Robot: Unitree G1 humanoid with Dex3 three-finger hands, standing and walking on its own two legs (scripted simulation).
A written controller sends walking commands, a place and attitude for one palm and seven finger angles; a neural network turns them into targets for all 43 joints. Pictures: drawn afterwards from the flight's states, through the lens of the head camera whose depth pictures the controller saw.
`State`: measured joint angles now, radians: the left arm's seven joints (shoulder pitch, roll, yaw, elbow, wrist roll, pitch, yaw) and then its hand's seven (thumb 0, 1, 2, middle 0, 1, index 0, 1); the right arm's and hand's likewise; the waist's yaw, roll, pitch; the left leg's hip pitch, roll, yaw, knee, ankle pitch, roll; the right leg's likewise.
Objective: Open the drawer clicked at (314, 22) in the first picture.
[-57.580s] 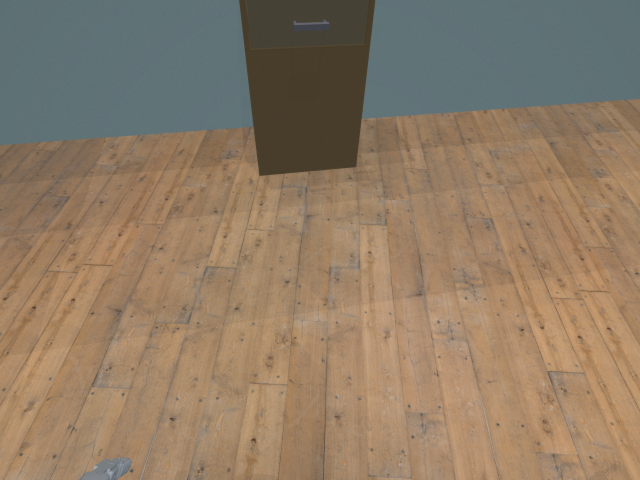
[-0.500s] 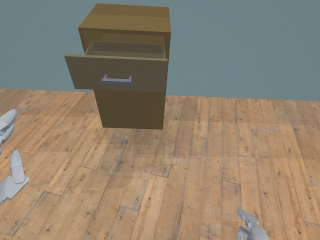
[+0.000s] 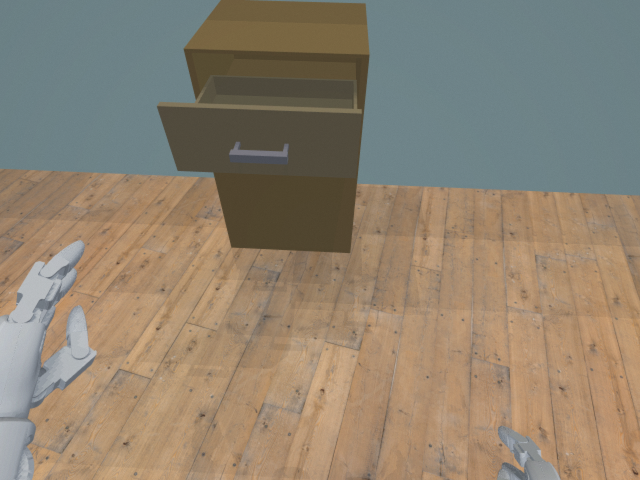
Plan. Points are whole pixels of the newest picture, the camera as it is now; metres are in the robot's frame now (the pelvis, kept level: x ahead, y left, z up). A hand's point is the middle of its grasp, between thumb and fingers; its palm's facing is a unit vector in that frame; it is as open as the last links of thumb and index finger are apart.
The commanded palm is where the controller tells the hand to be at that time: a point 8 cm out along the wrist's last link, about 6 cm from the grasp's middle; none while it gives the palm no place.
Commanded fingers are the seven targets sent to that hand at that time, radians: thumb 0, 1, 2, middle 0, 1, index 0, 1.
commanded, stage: let the arm hang, fingers relaxed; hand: left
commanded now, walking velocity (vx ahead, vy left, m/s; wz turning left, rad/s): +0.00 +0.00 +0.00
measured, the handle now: (260, 151) +0.81 +0.18 -0.05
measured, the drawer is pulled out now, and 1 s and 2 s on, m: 0.29 0.29 0.29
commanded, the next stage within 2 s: look to check the result in 1.04 s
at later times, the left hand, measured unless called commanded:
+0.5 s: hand out of the picture -0.03 +0.24 -0.16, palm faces +0.01 -0.96 -0.26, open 7.3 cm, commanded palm none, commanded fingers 0.00 0.90 0.90 -0.20 -0.30 -0.20 -0.30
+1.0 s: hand out of the picture +0.09 +0.26 -0.13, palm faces -0.03 -0.94 -0.33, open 7.4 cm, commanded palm none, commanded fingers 0.00 0.90 0.90 -0.20 -0.30 -0.20 -0.30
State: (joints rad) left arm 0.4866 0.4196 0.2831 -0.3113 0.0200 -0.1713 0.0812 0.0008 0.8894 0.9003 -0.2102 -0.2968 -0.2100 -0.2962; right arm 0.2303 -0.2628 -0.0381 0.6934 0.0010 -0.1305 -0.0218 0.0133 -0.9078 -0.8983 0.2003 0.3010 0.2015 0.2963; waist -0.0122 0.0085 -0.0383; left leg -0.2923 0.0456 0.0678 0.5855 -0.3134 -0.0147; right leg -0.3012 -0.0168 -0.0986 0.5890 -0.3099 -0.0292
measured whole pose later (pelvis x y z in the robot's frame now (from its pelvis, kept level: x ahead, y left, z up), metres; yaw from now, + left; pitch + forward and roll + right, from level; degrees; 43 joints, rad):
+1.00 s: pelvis -0.01 +0.02 +0.02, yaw +0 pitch -2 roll +0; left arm 0.08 0.32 0.01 1.12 0.01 -0.02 0.00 0.00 0.90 0.90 -0.21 -0.30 -0.21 -0.29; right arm 0.13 -0.33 -0.01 1.12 -0.01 -0.01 0.00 0.01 -0.91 -0.90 0.20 0.30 0.20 0.30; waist -0.02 0.01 0.04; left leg -0.10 0.00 0.08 0.29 -0.16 0.02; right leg -0.11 -0.04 -0.10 0.30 -0.16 0.00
